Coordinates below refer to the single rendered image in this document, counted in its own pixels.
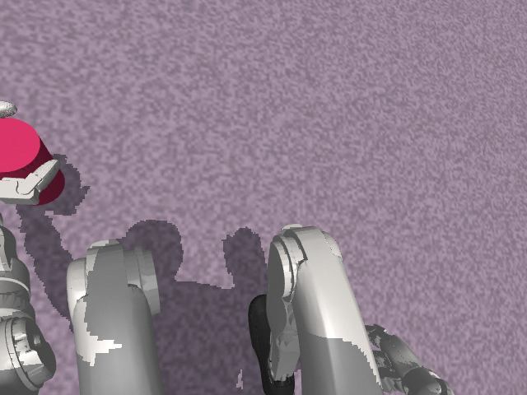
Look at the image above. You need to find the right robot arm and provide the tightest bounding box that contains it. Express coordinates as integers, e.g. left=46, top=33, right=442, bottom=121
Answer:
left=401, top=368, right=455, bottom=395

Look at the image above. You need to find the right robot hand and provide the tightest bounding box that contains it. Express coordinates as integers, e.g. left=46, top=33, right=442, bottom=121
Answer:
left=365, top=324, right=425, bottom=393

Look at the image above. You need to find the right robot foot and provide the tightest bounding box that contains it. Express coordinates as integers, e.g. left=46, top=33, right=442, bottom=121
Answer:
left=248, top=295, right=295, bottom=395

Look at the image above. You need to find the left robot arm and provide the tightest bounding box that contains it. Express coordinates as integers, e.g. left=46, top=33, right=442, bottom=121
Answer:
left=0, top=212, right=56, bottom=395

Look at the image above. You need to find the left robot hand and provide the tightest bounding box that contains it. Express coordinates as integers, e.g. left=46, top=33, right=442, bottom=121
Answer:
left=0, top=101, right=61, bottom=205

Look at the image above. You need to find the can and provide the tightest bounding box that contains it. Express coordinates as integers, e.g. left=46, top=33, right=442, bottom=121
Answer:
left=0, top=118, right=65, bottom=206

